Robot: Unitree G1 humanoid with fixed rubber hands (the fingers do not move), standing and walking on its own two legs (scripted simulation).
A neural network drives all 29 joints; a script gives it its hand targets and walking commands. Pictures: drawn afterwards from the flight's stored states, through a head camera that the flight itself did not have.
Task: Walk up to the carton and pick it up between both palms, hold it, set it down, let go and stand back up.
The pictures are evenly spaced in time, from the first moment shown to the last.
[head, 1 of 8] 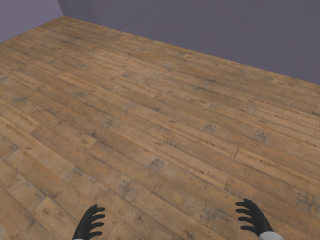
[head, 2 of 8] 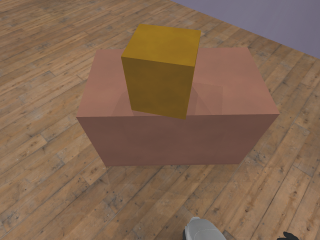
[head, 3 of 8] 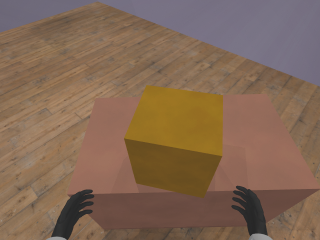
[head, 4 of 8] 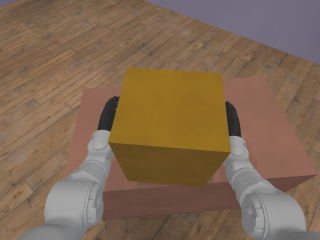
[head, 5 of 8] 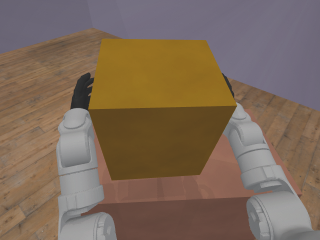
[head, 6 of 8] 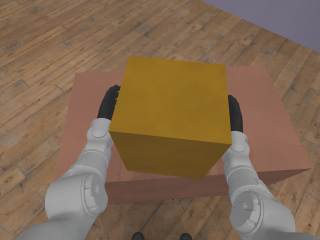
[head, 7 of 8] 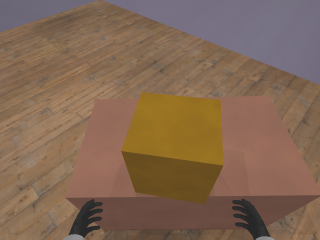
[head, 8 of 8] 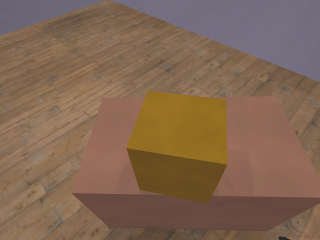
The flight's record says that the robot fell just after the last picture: no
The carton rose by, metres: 0.25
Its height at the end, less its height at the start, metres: +0.00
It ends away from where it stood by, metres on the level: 0.01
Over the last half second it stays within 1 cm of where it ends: yes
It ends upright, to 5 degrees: yes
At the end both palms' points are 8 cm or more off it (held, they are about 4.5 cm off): yes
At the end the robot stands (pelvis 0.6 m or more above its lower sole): yes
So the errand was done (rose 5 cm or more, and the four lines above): yes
